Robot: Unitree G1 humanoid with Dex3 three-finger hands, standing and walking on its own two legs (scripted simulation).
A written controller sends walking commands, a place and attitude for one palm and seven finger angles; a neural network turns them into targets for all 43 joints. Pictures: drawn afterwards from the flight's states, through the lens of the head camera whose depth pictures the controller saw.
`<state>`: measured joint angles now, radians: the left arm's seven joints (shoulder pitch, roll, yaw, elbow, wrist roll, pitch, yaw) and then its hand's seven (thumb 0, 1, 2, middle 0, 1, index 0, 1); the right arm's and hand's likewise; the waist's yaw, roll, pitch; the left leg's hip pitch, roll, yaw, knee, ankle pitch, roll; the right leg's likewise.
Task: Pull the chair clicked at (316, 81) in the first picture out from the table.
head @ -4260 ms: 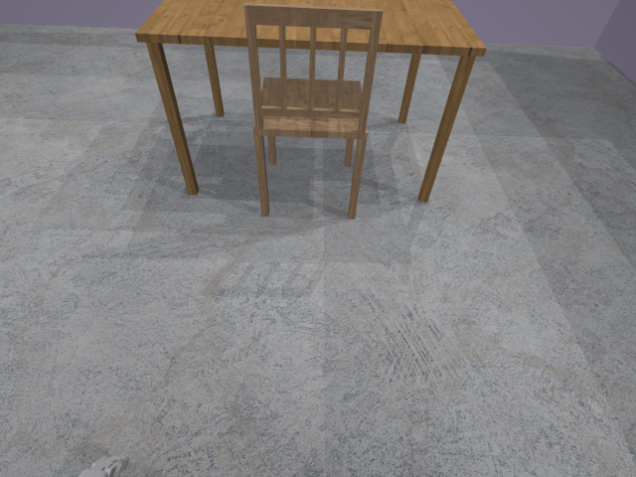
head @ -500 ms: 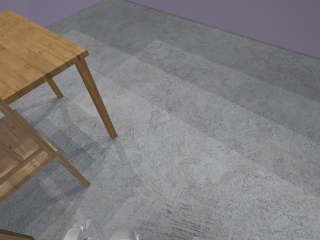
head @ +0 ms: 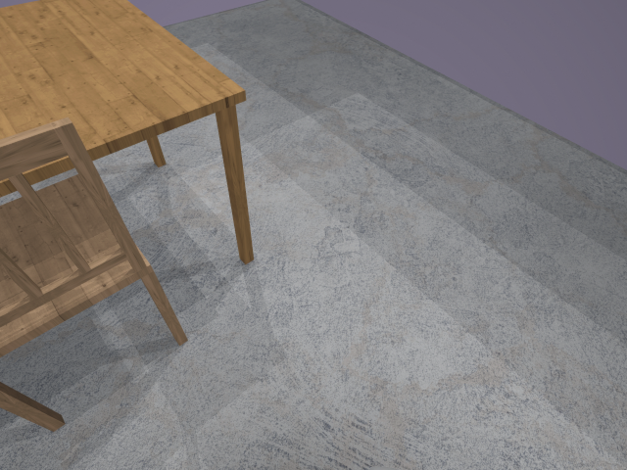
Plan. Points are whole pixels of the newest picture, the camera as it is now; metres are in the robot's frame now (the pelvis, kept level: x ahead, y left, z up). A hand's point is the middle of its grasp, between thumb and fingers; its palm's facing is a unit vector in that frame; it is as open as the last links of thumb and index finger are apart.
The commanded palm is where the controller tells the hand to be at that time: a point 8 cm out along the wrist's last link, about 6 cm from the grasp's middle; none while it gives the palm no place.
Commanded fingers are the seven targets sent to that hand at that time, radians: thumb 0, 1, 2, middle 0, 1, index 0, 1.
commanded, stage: turn to face it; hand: left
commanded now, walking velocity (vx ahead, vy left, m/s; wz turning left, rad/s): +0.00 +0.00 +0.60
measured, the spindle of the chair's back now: out of the picture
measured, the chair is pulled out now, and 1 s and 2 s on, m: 0.00 0.00 0.00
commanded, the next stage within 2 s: take the last steps up to it in 1.18 s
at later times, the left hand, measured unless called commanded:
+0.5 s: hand out of the picture -0.03 +0.15 -0.15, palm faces +0.34 -0.90 -0.26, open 7.4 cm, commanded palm none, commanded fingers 0.00 0.90 0.90 -0.20 -0.30 -0.20 -0.30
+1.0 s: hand out of the picture -0.13 +0.22 -0.17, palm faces +0.57 -0.79 -0.25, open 7.4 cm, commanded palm none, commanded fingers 0.00 0.90 0.90 -0.20 -0.30 -0.20 -0.30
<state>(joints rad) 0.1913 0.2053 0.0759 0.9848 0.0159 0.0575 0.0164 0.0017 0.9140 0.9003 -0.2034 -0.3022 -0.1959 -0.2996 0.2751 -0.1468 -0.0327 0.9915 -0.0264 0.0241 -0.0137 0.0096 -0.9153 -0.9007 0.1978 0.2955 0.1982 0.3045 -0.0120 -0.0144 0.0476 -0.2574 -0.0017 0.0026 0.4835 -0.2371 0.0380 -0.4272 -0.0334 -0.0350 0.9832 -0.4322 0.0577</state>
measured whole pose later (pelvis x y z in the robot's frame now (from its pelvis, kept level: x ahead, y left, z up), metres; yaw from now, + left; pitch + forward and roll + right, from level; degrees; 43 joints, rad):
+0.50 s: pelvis -0.04 -0.06 +0.00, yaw +20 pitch -1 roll +2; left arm 0.21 0.18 0.03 0.90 0.03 0.02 0.02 0.00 0.91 0.90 -0.21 -0.30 -0.20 -0.30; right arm 0.18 -0.29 -0.10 0.93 -0.03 0.09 0.03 0.01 -0.91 -0.90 0.19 0.29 0.19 0.30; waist -0.01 0.02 0.06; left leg -0.48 0.04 0.00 1.10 -0.38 -0.08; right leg -0.19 -0.11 -0.19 0.50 -0.28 -0.01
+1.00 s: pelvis -0.07 -0.01 +0.00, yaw +33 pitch +0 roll -1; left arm 0.18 0.26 0.06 0.93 0.01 0.06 0.01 0.00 0.91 0.90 -0.20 -0.30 -0.19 -0.30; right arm 0.19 -0.19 -0.03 0.92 -0.02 0.03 0.00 0.01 -0.90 -0.90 0.20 0.30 0.20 0.30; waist 0.01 -0.03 0.07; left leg -0.19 -0.05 -0.01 0.44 -0.25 0.06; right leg -0.45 -0.08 -0.02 0.99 -0.39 0.10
